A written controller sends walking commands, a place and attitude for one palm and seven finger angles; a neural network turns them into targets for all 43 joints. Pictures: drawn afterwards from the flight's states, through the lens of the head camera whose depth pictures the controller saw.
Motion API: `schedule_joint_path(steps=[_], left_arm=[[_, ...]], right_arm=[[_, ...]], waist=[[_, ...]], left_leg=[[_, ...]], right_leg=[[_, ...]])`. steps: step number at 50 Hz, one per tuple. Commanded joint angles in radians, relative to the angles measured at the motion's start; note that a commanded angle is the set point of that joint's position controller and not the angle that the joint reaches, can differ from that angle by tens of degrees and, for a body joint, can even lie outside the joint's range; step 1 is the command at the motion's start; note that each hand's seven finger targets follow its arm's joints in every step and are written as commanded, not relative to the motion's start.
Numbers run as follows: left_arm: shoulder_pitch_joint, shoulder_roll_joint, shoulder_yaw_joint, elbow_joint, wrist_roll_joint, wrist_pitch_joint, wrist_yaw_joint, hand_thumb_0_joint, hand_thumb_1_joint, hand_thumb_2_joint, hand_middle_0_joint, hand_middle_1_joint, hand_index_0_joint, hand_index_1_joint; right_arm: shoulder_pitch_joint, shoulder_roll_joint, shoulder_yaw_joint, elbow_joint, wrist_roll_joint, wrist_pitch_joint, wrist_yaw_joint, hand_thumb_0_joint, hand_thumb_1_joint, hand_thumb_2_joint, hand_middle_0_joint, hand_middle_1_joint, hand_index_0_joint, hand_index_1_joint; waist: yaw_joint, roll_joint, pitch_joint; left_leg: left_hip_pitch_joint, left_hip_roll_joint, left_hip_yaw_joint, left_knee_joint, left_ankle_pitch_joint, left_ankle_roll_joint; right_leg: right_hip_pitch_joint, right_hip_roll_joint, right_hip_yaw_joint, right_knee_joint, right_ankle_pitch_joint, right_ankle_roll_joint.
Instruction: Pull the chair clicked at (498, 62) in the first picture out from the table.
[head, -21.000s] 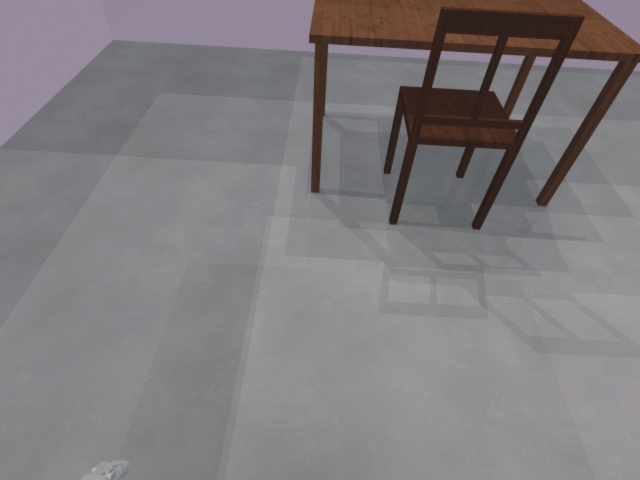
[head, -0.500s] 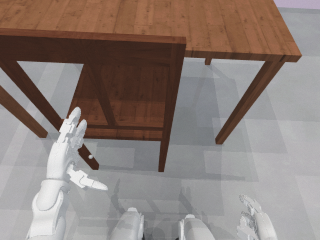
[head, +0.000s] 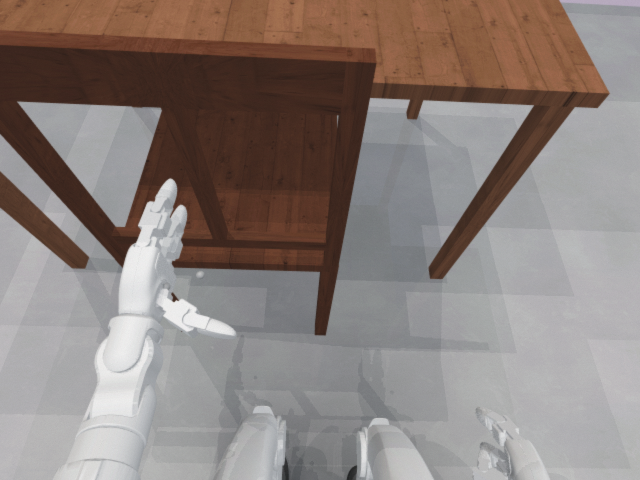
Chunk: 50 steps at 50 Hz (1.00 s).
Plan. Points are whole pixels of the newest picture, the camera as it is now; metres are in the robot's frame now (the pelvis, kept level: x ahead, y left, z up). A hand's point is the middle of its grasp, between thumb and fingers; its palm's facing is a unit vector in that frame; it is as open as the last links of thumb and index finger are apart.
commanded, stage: aim the fingers beside a spindle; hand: left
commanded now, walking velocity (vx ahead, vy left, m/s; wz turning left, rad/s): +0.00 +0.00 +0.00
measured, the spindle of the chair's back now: (202, 183) +0.49 +0.18 +0.02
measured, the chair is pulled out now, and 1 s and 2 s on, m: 0.00 0.00 0.00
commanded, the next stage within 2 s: none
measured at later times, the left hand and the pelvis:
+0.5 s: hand (216, 295) +0.33 +0.14 +0.01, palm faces -0.05 -1.00 +0.00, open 16.9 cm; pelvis +0.00 -0.01 +0.00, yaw +0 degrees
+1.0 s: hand (185, 268) +0.35 +0.17 +0.04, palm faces +0.05 -1.00 -0.07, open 16.9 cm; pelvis +0.00 +0.00 +0.00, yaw +0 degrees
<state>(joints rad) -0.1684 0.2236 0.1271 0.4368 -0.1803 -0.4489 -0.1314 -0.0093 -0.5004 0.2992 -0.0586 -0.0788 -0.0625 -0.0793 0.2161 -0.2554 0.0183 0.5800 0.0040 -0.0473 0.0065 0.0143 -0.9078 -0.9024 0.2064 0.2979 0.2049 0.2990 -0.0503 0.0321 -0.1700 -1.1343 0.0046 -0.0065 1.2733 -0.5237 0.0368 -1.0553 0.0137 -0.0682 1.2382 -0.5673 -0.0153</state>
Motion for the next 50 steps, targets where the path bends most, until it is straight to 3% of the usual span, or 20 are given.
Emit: schedule_joint_path(steps=[1,4,6,10,13,15,17,22,25,28,31,35,37,40,41,42,45,46,48,50], left_arm=[[-0.155,0.082,0.016,-0.167,0.002,-0.036,-0.003,0.0,-0.5,0.3,-0.06,-0.08,-0.06,-0.08],[-0.151,0.158,0.093,-0.318,-0.01,-0.075,0.033,0.0,-0.5,0.3,-0.06,-0.08,-0.06,-0.08],[-0.137,0.192,0.125,-0.38,-0.005,-0.102,0.062,0.0,-0.5,0.3,-0.06,-0.08,-0.06,-0.08],[-0.094,0.162,0.107,-0.285,0.007,-0.109,0.069,0.0,-0.5,0.3,-0.06,-0.08,-0.06,-0.08],[-0.085,0.054,-0.005,-0.16,0.005,-0.074,0.016,0.0,-0.5,0.3,-0.06,-0.08,-0.06,-0.08],[-0.078,0.001,-0.061,-0.127,-0.011,-0.048,-0.028,0.0,-0.5,0.3,-0.06,-0.08,-0.06,-0.08],[-0.088,0.014,-0.06,-0.147,-0.024,-0.04,-0.052,0.0,-0.5,0.3,-0.06,-0.08,-0.06,-0.08],[-0.195,0.182,0.092,-0.377,-0.016,-0.114,0.015,0.0,-0.5,0.3,-0.06,-0.08,-0.06,-0.08],[-0.167,0.246,0.167,-0.391,0.005,-0.147,0.079,0.0,-0.5,0.3,-0.06,-0.08,-0.06,-0.08],[-0.139,0.16,0.105,-0.255,0.012,-0.121,0.07,0.0,-0.5,0.3,-0.06,-0.08,-0.06,-0.08],[-0.073,0.079,0.031,-0.083,-0.005,-0.049,-0.006,0.0,-0.5,0.3,-0.06,-0.08,-0.06,-0.08],[-0.099,-0.001,-0.075,-0.114,-0.045,-0.003,-0.099,0.0,-0.5,0.3,-0.06,-0.08,-0.06,-0.08],[-0.165,0.06,-0.029,-0.225,-0.053,-0.035,-0.086,0.0,-0.5,0.3,-0.06,-0.08,-0.06,-0.08],[-0.199,0.224,0.121,-0.432,-0.041,-0.119,0.006,0.0,-0.5,0.3,-0.06,-0.08,-0.06,-0.08],[-0.183,0.224,0.13,-0.478,-0.029,-0.141,0.037,0.0,-0.5,0.3,-0.06,-0.08,-0.06,-0.08],[-0.154,0.212,0.128,-0.469,-0.015,-0.151,0.063,0.0,-0.5,0.3,-0.06,-0.08,-0.06,-0.08],[-0.12,0.21,0.149,-0.278,0.021,-0.134,0.096,0.0,-0.5,0.3,-0.06,-0.08,-0.06,-0.08],[-0.127,0.151,0.096,-0.191,0.028,-0.114,0.083,0.0,-0.5,0.3,-0.06,-0.08,-0.06,-0.08],[-0.104,0.111,0.065,-0.055,0.02,-0.065,0.037,0.0,-0.5,0.3,-0.06,-0.08,-0.06,-0.08],[-0.082,0.049,0.003,-0.005,-0.004,-0.022,-0.025,0.0,-0.5,0.3,-0.06,-0.08,-0.06,-0.08]], right_arm=[[0.016,-0.155,-0.069,-0.136,0.006,-0.025,-0.012,0.0,-0.9,-0.9,0.2,0.3,0.2,0.3],[0.012,-0.144,-0.071,-0.154,0.0,-0.02,-0.011,0.0,-0.9,-0.9,0.2,0.3,0.2,0.3],[0.014,-0.135,-0.068,-0.152,-0.004,-0.018,-0.011,0.0,-0.9,-0.9,0.2,0.3,0.2,0.3],[0.015,-0.129,-0.063,-0.128,-0.005,-0.013,-0.009,0.0,-0.9,-0.9,0.2,0.3,0.2,0.3],[0.01,-0.14,-0.062,-0.119,0.005,-0.012,-0.008,0.0,-0.9,-0.9,0.2,0.3,0.2,0.3],[0.01,-0.144,-0.065,-0.126,0.013,-0.016,-0.01,0.0,-0.9,-0.9,0.2,0.3,0.2,0.3],[0.013,-0.151,-0.07,-0.135,0.019,-0.015,-0.015,0.0,-0.9,-0.9,0.2,0.3,0.2,0.3],[0.006,-0.137,-0.071,-0.14,0.001,-0.026,-0.025,0.0,-0.9,-0.9,0.2,0.3,0.2,0.3],[0.006,-0.128,-0.063,-0.126,-0.011,-0.023,-0.02,0.0,-0.9,-0.9,0.2,0.3,0.2,0.3],[-0.01,-0.122,-0.058,-0.118,-0.007,-0.013,-0.014,0.0,-0.9,-0.9,0.2,0.3,0.2,0.3],[0.003,-0.141,-0.058,-0.12,0.009,-0.006,-0.013,0.0,-0.9,-0.9,0.2,0.3,0.2,0.3],[0.004,-0.149,-0.063,-0.153,0.028,-0.012,-0.018,0.0,-0.9,-0.9,0.2,0.3,0.2,0.3],[0.005,-0.15,-0.069,-0.149,0.022,-0.02,-0.025,0.0,-0.9,-0.9,0.2,0.3,0.2,0.3],[0.01,-0.147,-0.071,-0.14,0.003,-0.036,-0.03,0.0,-0.9,-0.9,0.2,0.3,0.2,0.3],[0.013,-0.135,-0.069,-0.138,-0.005,-0.037,-0.027,0.0,-0.9,-0.9,0.2,0.3,0.2,0.3],[0.013,-0.126,-0.066,-0.13,-0.009,-0.039,-0.022,0.0,-0.9,-0.9,0.2,0.3,0.2,0.3],[0.005,-0.125,-0.06,-0.103,-0.011,-0.021,-0.015,0.0,-0.9,-0.9,0.2,0.3,0.2,0.3],[-0.001,-0.125,-0.056,-0.102,-0.008,-0.015,-0.011,0.0,-0.9,-0.9,0.2,0.3,0.2,0.3],[0.001,-0.141,-0.057,-0.105,0.002,-0.006,-0.011,0.0,-0.9,-0.9,0.2,0.3,0.2,0.3],[0.003,-0.153,-0.058,-0.124,0.015,-0.004,-0.011,0.0,-0.9,-0.9,0.2,0.3,0.2,0.3]], waist=[[-0.006,0.017,-0.355],[0.026,0.039,-0.472],[0.033,0.071,-0.493],[0.0,0.011,-0.369],[-0.034,-0.017,-0.265],[-0.047,-0.039,-0.256],[-0.04,-0.049,-0.284],[0.011,0.063,-0.451],[0.024,0.087,-0.446],[-0.009,0.042,-0.357],[-0.03,-0.041,-0.275],[-0.041,-0.034,-0.29],[-0.031,-0.011,-0.355],[0.015,0.077,-0.467],[0.027,0.121,-0.507],[0.023,0.119,-0.491],[-0.004,0.027,-0.354],[-0.026,0.003,-0.288],[-0.034,-0.041,-0.228],[-0.035,-0.052,-0.231]], left_leg=[[0.341,0.012,-0.06,-0.175,0.241,-0.017],[0.412,0.012,-0.053,-0.171,0.344,-0.02],[0.438,0.013,-0.052,-0.172,0.392,-0.022],[0.344,0.013,-0.045,-0.167,0.328,-0.013],[0.294,0.014,-0.05,-0.174,0.219,-0.013],[0.281,0.01,-0.045,-0.169,0.197,-0.007],[0.291,0.009,-0.046,-0.169,0.201,-0.006],[0.397,0.009,-0.048,-0.154,0.333,-0.012],[0.398,0.009,-0.049,-0.152,0.372,-0.016],[0.318,0.006,-0.036,-0.149,0.287,-0.013],[0.245,0.004,-0.029,-0.158,0.202,-0.008],[0.265,0.002,-0.035,-0.158,0.2,-0.001],[0.308,0.005,-0.041,-0.15,0.237,-0.001],[0.428,0.014,-0.056,-0.158,0.366,-0.013],[0.472,0.012,-0.057,-0.163,0.411,-0.018],[0.487,0.015,-0.061,-0.165,0.436,-0.022],[0.335,0.013,-0.051,-0.155,0.319,-0.014],[0.284,0.01,-0.048,-0.158,0.244,-0.013],[0.208,0.002,-0.035,-0.159,0.145,-0.011],[0.214,0.001,-0.035,-0.17,0.135,-0.007]], right_leg=[[0.107,0.001,0.022,-0.167,0.211,-0.018],[0.183,0.003,0.035,-0.155,0.302,-0.017],[0.201,0.006,0.038,-0.146,0.341,-0.017],[0.186,0.011,0.039,-0.16,0.312,-0.013],[0.118,0.009,0.03,-0.182,0.221,-0.011],[0.121,0.006,0.033,-0.198,0.209,-0.012],[0.134,0.002,0.036,-0.201,0.217,-0.011],[0.182,0.001,0.047,-0.155,0.307,-0.016],[0.186,0.007,0.046,-0.141,0.326,-0.017],[0.172,0.008,0.05,-0.16,0.286,-0.01],[0.165,0.01,0.05,-0.195,0.236,-0.009],[0.165,0.001,0.051,-0.212,0.235,-0.011],[0.171,-0.001,0.053,-0.197,0.259,-0.009],[0.184,0.006,0.042,-0.158,0.319,-0.017],[0.191,0.006,0.043,-0.15,0.342,-0.019],[0.173,0.007,0.034,-0.143,0.348,-0.02],[0.151,0.013,0.037,-0.149,0.283,-0.012],[0.122,0.014,0.035,-0.159,0.23,-0.008],[0.118,0.012,0.044,-0.187,0.161,-0.008],[0.124,0.01,0.044,-0.204,0.154,-0.014]])
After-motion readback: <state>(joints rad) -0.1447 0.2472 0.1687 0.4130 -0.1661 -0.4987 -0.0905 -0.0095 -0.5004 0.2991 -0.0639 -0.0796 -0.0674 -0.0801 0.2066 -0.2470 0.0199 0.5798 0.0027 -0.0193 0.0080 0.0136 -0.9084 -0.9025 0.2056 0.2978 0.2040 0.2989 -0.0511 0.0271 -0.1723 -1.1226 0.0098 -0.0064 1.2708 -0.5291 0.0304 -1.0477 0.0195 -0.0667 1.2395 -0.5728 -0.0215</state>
